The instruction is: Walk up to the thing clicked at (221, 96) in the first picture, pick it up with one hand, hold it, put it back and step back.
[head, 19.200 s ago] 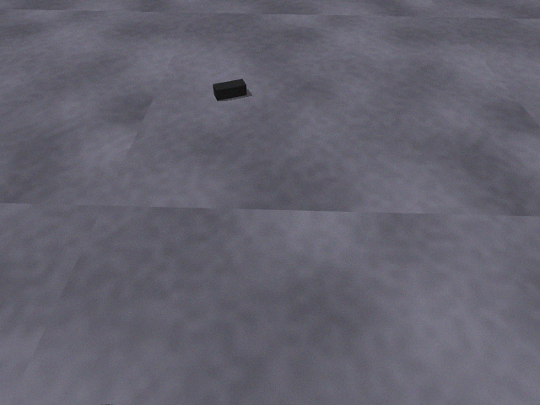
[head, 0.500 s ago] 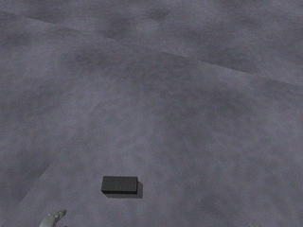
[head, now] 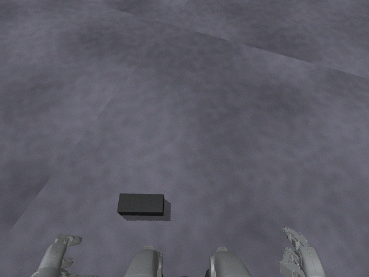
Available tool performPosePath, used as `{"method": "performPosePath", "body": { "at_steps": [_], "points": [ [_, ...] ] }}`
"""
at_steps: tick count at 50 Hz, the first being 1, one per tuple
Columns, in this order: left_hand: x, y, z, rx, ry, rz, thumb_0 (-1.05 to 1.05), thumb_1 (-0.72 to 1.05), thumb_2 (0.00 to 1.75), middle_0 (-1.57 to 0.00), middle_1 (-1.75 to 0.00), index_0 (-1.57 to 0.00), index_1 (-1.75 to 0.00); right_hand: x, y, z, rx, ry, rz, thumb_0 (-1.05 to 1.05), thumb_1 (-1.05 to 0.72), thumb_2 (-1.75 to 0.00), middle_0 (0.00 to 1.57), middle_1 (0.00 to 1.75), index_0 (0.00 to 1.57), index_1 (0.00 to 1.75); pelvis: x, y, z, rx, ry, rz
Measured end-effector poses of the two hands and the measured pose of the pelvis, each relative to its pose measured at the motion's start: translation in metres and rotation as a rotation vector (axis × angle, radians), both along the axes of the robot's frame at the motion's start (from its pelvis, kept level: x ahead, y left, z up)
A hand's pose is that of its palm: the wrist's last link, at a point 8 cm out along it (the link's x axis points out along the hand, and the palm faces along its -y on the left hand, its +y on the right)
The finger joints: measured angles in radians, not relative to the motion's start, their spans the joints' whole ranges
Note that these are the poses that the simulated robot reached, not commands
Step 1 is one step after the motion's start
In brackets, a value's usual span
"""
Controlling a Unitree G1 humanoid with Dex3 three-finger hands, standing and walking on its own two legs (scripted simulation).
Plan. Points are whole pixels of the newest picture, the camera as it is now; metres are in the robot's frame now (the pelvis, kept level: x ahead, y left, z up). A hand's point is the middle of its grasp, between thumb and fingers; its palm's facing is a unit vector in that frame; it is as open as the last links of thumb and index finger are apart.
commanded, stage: rise first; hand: left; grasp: from above
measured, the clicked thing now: (141, 204) +0.42 +0.21 -0.67
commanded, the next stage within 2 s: none
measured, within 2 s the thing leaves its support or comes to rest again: neither
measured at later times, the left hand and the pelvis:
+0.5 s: hand (96, 247) +0.20 +0.27 -0.29, palm faces -0.41 -0.61 -0.68, open 14.1 cm; pelvis -0.03 +0.00 -0.15, yaw +0 degrees
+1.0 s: hand (114, 218) +0.31 +0.27 -0.45, palm faces -0.48 -0.19 -0.86, open 14.0 cm; pelvis -0.09 +0.00 -0.30, yaw -3 degrees
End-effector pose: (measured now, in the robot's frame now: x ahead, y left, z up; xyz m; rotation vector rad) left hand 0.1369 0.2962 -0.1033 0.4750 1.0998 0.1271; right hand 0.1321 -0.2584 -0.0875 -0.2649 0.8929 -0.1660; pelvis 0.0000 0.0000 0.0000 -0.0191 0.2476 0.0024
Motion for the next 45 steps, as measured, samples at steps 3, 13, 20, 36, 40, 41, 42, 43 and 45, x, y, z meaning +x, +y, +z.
{"method": "performPosePath", "body": {
  "at_steps": [3, 13, 20, 36, 40, 41, 42, 43, 45],
  "points": [
    [-0.004, -0.001, -0.006, 0.014, -0.001, -0.020, 0.00, -0.48, 1.00, -0.07, -1.06, -0.06, -1.07, 0.010, 0.003, -0.006, -0.001, -0.027, 0.016, 0.01, -0.92, -0.90, 0.21, 0.30, 0.21, 0.30, -0.001, 0.000, -0.009, -0.004, 0.021, 0.002],
    [0.000, 0.002, -0.040, 0.090, 0.019, -0.120, 0.00, -0.54, 0.99, -0.07, -1.07, -0.07, -1.08, 0.033, 0.013, -0.035, 0.001, -0.106, 0.085, 0.01, -0.92, -0.90, 0.21, 0.30, 0.21, 0.30, -0.008, -0.001, -0.045, -0.013, 0.113, 0.010],
    [0.036, 0.003, -0.097, 0.194, -0.044, -0.315, 0.00, -0.53, 0.98, -0.07, -1.08, -0.07, -1.08, 0.035, 0.006, -0.094, -0.010, -0.101, 0.122, 0.01, -0.90, -0.90, 0.21, 0.30, 0.21, 0.30, -0.021, -0.002, -0.101, -0.011, 0.218, 0.008],
    [0.130, -0.006, -0.222, 0.462, -0.193, -0.676, 0.00, -0.55, 1.01, -0.08, -1.06, -0.08, -1.07, -0.045, -0.014, -0.267, 0.003, 0.173, 0.069, 0.01, -0.92, -0.90, 0.21, 0.30, 0.21, 0.30, -0.065, -0.006, -0.233, -0.021, 0.352, -0.006],
    [0.150, -0.010, -0.244, 0.503, -0.223, -0.738, 0.00, -0.54, 1.02, -0.07, -1.06, -0.07, -1.07, -0.078, -0.016, -0.293, 0.001, 0.254, 0.038, 0.01, -0.90, -0.90, 0.21, 0.30, 0.21, 0.30, -0.074, -0.006, -0.257, -0.028, 0.353, -0.011],
    [0.154, -0.011, -0.248, 0.512, -0.227, -0.752, 0.00, -0.54, 1.03, -0.07, -1.06, -0.07, -1.07, -0.086, -0.017, -0.298, 0.000, 0.271, 0.030, 0.01, -0.90, -0.90, 0.21, 0.30, 0.21, 0.30, -0.075, -0.006, -0.262, -0.030, 0.353, -0.013],
    [0.158, -0.012, -0.253, 0.521, -0.229, -0.767, 0.00, -0.53, 1.03, -0.07, -1.06, -0.07, -1.06, -0.093, -0.017, -0.302, -0.002, 0.287, 0.021, 0.01, -0.89, -0.89, 0.21, 0.30, 0.21, 0.30, -0.077, -0.005, -0.266, -0.032, 0.352, -0.014],
    [0.161, -0.013, -0.257, 0.528, -0.232, -0.781, 0.00, -0.53, 1.03, -0.07, -1.06, -0.07, -1.06, -0.101, -0.018, -0.305, -0.005, 0.302, 0.012, 0.01, -0.89, -0.89, 0.21, 0.30, 0.21, 0.30, -0.079, -0.005, -0.271, -0.034, 0.350, -0.015],
    [0.168, -0.015, -0.266, 0.540, -0.237, -0.809, 0.00, -0.53, 1.03, -0.07, -1.06, -0.07, -1.06, -0.114, -0.019, -0.311, -0.011, 0.330, -0.005, 0.01, -0.89, -0.89, 0.21, 0.30, 0.21, 0.30, -0.082, -0.004, -0.279, -0.038, 0.348, -0.018]
  ]
}}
